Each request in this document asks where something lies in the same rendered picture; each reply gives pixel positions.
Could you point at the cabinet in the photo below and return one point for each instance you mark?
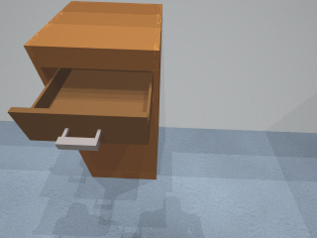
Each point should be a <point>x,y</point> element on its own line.
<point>106,35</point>

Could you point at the handle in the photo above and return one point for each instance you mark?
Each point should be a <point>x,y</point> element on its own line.
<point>78,143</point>

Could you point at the drawer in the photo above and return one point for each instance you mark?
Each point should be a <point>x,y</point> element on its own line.
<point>84,100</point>

